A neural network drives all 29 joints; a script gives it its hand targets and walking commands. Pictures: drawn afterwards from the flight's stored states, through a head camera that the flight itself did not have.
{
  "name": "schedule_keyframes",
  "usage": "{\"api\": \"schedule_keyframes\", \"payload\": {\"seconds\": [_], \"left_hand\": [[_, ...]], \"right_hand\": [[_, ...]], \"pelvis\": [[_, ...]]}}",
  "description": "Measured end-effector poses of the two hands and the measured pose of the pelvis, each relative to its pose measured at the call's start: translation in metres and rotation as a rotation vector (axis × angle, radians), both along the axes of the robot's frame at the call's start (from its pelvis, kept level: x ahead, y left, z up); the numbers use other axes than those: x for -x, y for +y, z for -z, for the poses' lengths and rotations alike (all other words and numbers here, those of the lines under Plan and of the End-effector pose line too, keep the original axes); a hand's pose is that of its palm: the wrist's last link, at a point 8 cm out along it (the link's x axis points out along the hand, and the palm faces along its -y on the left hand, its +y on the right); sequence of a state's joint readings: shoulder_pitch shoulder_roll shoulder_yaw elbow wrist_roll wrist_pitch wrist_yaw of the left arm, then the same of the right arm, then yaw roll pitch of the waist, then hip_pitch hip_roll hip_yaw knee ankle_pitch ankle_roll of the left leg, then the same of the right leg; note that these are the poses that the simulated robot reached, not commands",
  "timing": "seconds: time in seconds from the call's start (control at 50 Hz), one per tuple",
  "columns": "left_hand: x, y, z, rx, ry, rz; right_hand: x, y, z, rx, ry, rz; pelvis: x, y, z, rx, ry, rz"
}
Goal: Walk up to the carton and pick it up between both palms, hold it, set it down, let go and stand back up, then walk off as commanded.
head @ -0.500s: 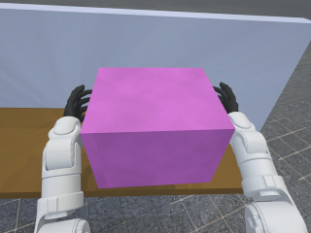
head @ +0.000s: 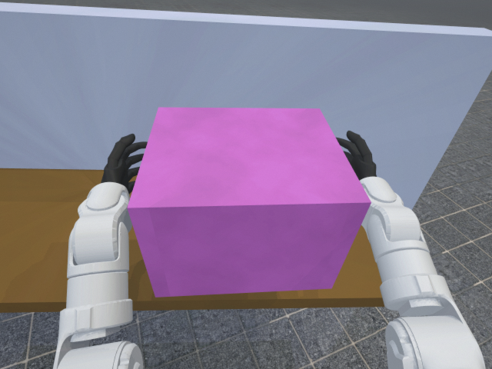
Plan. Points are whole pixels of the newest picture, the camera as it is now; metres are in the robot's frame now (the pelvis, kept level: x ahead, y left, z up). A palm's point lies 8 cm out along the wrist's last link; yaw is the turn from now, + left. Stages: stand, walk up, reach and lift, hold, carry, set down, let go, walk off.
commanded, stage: hold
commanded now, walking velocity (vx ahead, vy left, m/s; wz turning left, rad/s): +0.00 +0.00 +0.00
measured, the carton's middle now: (243, 196) +0.38 +0.00 +0.14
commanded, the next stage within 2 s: none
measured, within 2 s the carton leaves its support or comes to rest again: neither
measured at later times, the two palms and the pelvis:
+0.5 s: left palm (120, 185) +0.35 +0.18 +0.19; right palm (365, 180) +0.36 -0.20 +0.19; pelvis +0.00 +0.00 +0.00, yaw +0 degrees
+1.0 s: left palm (115, 186) +0.35 +0.19 +0.18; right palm (361, 179) +0.36 -0.19 +0.19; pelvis +0.00 +0.00 +0.00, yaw +0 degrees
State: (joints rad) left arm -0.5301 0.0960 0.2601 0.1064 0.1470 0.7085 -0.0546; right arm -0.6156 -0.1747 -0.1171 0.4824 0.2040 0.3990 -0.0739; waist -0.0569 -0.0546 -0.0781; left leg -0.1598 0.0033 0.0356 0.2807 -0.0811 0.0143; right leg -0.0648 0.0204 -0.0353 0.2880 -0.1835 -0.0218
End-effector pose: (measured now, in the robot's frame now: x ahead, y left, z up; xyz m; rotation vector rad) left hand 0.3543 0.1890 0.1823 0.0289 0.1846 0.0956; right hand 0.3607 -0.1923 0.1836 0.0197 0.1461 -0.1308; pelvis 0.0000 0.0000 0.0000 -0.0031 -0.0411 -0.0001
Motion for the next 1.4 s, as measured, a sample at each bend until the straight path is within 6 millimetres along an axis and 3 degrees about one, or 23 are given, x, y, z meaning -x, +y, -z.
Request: {"api": "schedule_keyframes", "payload": {"seconds": [1.4], "left_hand": [[0.0043,-0.0026,-0.0023,-0.001,-0.017,0.002]], "right_hand": [[0.0052,-0.0025,-0.0028,0.001,-0.018,0.002]], "pelvis": [[0.0,0.0006,-0.0001,0.002,-0.011,0.006]]}}
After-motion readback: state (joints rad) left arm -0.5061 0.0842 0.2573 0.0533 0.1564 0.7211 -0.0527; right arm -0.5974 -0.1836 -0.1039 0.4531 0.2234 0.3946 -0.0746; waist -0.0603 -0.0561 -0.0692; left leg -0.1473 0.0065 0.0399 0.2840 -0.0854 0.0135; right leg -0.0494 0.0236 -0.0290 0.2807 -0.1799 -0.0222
